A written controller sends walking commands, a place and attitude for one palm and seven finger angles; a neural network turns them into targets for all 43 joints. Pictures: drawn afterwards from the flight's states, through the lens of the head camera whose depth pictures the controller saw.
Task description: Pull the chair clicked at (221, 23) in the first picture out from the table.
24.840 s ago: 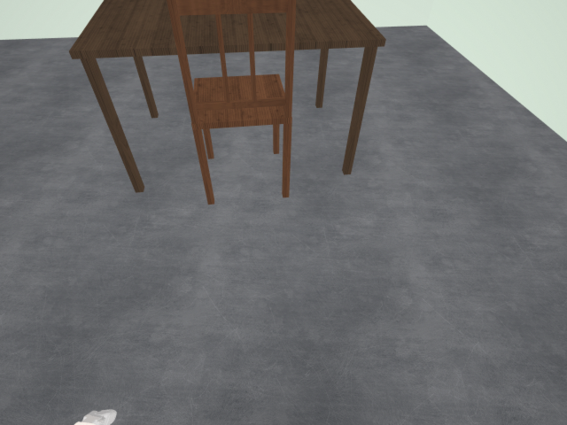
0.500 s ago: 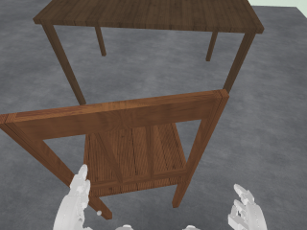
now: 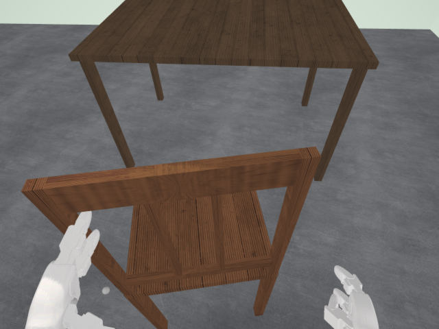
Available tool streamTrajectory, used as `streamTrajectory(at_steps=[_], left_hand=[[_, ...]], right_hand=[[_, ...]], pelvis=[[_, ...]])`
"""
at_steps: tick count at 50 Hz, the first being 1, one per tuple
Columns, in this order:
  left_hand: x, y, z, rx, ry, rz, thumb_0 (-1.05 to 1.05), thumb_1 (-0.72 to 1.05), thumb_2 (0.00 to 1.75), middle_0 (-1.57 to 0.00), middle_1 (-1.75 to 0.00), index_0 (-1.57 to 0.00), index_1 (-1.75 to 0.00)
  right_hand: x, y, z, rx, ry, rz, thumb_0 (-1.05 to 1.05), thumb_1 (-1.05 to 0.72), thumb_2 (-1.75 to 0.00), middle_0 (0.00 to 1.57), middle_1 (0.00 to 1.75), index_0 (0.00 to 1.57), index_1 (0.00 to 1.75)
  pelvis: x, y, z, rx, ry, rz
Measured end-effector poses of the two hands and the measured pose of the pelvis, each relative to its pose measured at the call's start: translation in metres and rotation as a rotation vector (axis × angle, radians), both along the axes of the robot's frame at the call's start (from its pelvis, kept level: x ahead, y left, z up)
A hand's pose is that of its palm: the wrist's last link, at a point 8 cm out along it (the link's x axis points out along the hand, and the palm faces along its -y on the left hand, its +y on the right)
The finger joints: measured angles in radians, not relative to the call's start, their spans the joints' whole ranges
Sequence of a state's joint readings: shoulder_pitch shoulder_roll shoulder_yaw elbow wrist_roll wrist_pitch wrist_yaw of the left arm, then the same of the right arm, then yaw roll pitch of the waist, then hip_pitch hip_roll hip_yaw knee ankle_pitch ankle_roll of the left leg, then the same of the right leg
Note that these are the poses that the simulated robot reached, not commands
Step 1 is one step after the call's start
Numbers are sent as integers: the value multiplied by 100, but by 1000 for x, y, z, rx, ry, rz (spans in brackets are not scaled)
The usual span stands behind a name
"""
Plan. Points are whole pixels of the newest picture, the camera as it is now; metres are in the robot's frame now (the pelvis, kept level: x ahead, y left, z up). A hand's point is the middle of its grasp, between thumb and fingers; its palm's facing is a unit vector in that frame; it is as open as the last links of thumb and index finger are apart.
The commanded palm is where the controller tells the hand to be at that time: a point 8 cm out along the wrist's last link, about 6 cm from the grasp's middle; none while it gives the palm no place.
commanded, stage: draw the hand back to the body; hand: left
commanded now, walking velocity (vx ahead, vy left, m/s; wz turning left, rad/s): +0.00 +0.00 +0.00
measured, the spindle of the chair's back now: (166, 243) +0.29 +0.13 -0.02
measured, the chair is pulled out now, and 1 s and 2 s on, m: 0.63 0.64 0.63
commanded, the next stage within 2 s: step back with the hand held close in 0.96 s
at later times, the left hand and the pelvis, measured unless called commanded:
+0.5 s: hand (76, 272) +0.18 +0.22 +0.10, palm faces +0.18 -0.86 -0.47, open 10.0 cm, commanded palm +0.16 +0.28 +0.20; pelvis +0.02 -0.01 +0.04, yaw -1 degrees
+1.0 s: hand (65, 271) +0.18 +0.23 +0.11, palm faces +0.22 -0.82 -0.53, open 6.5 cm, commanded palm +0.16 +0.28 +0.21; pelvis +0.02 -0.02 +0.04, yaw +0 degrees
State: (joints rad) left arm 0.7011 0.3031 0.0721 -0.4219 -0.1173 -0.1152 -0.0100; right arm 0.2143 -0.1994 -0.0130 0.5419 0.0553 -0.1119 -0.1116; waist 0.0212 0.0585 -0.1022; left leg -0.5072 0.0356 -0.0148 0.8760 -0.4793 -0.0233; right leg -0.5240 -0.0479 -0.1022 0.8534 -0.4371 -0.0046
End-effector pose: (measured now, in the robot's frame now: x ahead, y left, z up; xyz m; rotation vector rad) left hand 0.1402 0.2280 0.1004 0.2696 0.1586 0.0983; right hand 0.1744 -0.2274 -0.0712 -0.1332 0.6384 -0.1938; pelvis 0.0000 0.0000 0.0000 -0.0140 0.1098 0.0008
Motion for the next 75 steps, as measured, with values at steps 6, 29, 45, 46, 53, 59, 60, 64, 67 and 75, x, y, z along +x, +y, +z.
streamTrajectory(at_steps=[6, 29, 45, 46, 53, 59, 60, 64, 67, 75], left_hand=[[4, 4, 10, 71, 70, 43, -1, -23, 36, -24, -15, -5, -6], [12, 36, 38, 233, 183, 200, 0, 59, 75, -37, -34, -31, -27], [9, 39, 43, 259, 178, 244, 1, 88, 89, -30, -35, -41, -36], [9, 39, 43, 259, 177, 244, 1, 88, 89, -29, -34, -41, -36], [8, 40, 44, 263, 171, 240, 1, 89, 90, -27, -33, -41, -36], [8, 47, 46, 267, 173, 199, 1, 89, 90, -27, -33, -43, -37], [8, 49, 46, 272, 174, 191, 1, 89, 90, -27, -34, -43, -37], [8, 51, 48, 296, 173, 160, 1, 89, 90, -27, -34, -42, -37], [2, 52, 52, 324, 170, 128, 1, 89, 90, -26, -33, -40, -36], [-22, 51, 140, 451, -277, 104, 2, 89, 90, -23, -31, -31, -33]], right_hand=[[1, 0, 15, -4, 6, -16, 1, -90, -90, 20, 30, 20, 30], [17, -8, 22, -3, 12, 90, 1, -90, -90, 20, 30, 20, 30], [29, -7, 23, 7, -14, 141, 1, -90, -90, 20, 30, 20, 30], [28, -7, 23, 8, -15, 142, 1, -90, -90, 20, 30, 20, 30], [23, -5, 23, 10, -16, 143, 1, -90, -90, 20, 30, 20, 30], [13, -7, 23, 15, 26, 116, 1, -90, -90, 20, 30, 20, 30], [10, -8, 23, 12, 38, 109, 1, -90, -90, 20, 30, 20, 30], [-5, -11, 22, -9, 88, 87, 1, -90, -90, 20, 30, 20, 30], [-17, -14, 21, -21, 115, 62, 1, -90, -90, 20, 30, 20, 30], [-47, -10, 23, -48, 127, 35, 1, -90, -90, 20, 30, 20, 30]], pelvis=[[6, -1, 15, 5, -64, -11], [23, -12, 37, 13, -160, -12], [23, -17, 37, 18, -171, -4], [23, -17, 37, 18, -171, -4], [19, -17, 38, 18, -176, -5], [9, -16, 39, 13, -169, -9], [5, -15, 39, 13, -166, -11], [-11, -12, 41, 17, -151, -20], [-21, -9, 41, 19, -142, -24], [-47, -4, 37, 14, -138, -9]])
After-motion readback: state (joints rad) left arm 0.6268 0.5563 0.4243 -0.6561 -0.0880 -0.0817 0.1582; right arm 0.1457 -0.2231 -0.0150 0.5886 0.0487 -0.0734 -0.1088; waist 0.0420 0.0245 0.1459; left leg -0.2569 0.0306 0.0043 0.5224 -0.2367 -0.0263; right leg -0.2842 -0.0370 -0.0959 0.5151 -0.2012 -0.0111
